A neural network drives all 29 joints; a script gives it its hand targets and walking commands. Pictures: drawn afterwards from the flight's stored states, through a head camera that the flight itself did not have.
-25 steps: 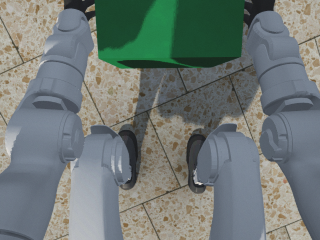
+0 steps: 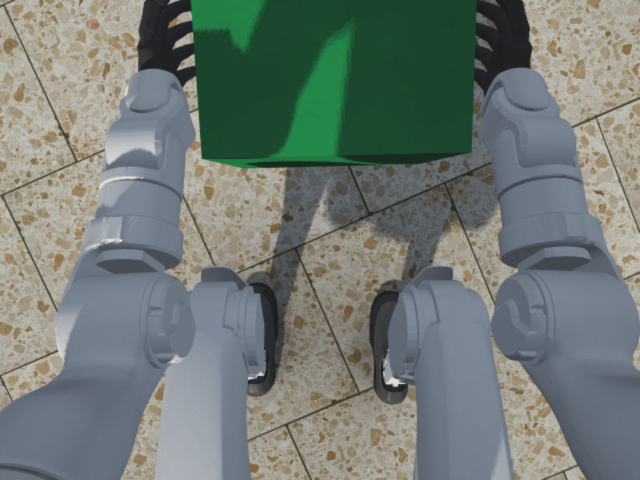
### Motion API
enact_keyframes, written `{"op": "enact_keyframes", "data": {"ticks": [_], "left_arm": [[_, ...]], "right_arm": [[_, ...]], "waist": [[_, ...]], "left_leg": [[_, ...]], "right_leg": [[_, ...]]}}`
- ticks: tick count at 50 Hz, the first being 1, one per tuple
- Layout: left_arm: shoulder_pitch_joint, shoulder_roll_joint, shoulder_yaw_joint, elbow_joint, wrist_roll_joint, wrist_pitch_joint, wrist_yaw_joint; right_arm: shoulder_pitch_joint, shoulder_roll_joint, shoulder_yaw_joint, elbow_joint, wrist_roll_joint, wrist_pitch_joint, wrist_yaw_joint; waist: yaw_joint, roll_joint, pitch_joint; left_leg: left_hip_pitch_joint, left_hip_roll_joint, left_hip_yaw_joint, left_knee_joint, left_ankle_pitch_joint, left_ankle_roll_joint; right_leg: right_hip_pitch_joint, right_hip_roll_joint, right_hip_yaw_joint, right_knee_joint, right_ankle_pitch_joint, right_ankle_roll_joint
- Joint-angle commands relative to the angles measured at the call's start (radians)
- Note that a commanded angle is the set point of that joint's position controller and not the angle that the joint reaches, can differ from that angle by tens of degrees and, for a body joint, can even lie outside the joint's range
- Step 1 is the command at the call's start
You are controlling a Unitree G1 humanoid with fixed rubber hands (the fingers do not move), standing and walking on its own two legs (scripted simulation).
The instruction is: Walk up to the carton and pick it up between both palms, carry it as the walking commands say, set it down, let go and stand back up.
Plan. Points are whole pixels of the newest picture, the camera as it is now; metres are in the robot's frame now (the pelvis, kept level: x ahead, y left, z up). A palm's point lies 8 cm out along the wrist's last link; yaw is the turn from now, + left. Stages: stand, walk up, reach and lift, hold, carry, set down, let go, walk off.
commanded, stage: reach and lift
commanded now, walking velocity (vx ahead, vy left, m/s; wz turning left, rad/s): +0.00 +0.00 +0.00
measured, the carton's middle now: (331, 93) +0.53 +0.00 -0.18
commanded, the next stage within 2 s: none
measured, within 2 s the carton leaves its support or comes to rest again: neither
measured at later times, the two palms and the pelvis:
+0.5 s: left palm (123, 60) +0.50 +0.17 -0.02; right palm (547, 64) +0.50 -0.18 -0.02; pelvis +0.00 +0.00 +0.05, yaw -1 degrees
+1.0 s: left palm (57, 34) +0.49 +0.17 +0.06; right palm (618, 40) +0.48 -0.17 +0.05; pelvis +0.01 +0.01 +0.11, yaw -1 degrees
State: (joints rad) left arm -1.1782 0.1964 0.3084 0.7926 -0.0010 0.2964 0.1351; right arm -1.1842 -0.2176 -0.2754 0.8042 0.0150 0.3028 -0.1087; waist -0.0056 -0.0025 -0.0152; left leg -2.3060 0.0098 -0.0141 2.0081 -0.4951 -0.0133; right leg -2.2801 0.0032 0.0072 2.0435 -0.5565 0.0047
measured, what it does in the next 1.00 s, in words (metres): rises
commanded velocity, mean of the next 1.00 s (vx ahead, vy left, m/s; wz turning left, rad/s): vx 0.00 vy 0.00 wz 0.00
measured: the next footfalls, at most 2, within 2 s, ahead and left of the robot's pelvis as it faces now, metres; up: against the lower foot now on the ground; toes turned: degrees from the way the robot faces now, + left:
none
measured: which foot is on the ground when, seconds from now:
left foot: down 0.00-1.00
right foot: down 0.00-1.00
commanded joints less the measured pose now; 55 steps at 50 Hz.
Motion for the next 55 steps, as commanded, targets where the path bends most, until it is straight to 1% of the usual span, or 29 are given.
{"op": "enact_keyframes", "data": {"ticks": [1,7,12,24,40,55], "left_arm": [[-0.656,-1.0,-0.438,-0.169,-0.114,-0.016,-0.332],[-0.621,-1.011,-0.385,-0.133,-0.066,0.008,-0.35],[-0.614,-1.022,-0.366,-0.13,-0.044,0.025,-0.363],[-0.565,-1.073,-0.404,-0.175,-0.045,0.062,-0.382],[-0.468,-1.118,-0.379,-0.148,-0.006,0.078,-0.392],[-0.381,-1.15,-0.393,-0.156,0.006,0.079,-0.408]], "right_arm": [[-0.651,0.995,0.416,-0.196,0.12,-0.026,0.33],[-0.622,1.006,0.372,-0.163,0.074,-0.004,0.347],[-0.619,1.019,0.36,-0.166,0.054,0.013,0.36],[-0.574,1.058,0.382,-0.214,0.049,0.048,0.384],[-0.484,1.071,0.337,-0.177,0.011,0.057,0.406],[-0.408,1.106,0.353,-0.189,0.003,0.055,0.416]], "waist": [[0.0,0.007,-1.265],[0.002,0.002,-1.211],[0.003,-0.006,-1.23],[0.006,-0.002,-1.326],[0.002,0.016,-1.254],[0.012,0.0,-1.241]], "left_leg": [[0.706,-0.14,0.099,-0.158,0.308,0.009],[0.671,-0.142,0.099,-0.22,0.249,0.012],[0.685,-0.143,0.098,-0.261,0.223,0.015],[0.798,-0.148,0.09,-0.334,0.257,0.013],[0.9,-0.152,0.075,-0.454,0.248,0.01],[1.021,-0.152,0.063,-0.568,0.275,0.014]], "right_leg": [[0.613,0.127,-0.077,-0.22,0.348,0.001],[0.602,0.129,-0.074,-0.282,0.297,-0.001],[0.623,0.131,-0.075,-0.322,0.268,-0.003],[0.7,0.14,-0.08,-0.387,0.291,-0.003],[0.749,0.146,-0.079,-0.5,0.267,-0.008],[0.871,0.151,-0.065,-0.618,0.288,-0.004]]}}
